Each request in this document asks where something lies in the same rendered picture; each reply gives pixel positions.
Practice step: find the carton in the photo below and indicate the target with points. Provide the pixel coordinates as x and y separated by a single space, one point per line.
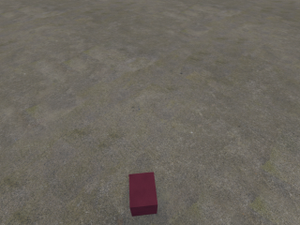
143 198

